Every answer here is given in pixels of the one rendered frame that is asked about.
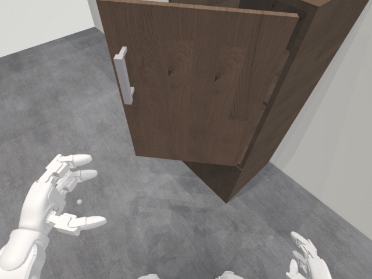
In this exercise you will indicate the cupboard door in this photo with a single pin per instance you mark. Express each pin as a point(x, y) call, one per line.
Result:
point(200, 74)

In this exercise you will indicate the robot right hand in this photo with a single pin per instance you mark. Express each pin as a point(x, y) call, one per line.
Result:
point(312, 266)

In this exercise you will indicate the robot left forearm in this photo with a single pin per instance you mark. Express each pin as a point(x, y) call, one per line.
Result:
point(24, 255)

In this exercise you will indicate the handle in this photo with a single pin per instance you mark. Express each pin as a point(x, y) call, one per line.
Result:
point(120, 64)

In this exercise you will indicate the robot left hand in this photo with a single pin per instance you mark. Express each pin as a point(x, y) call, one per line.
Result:
point(37, 211)

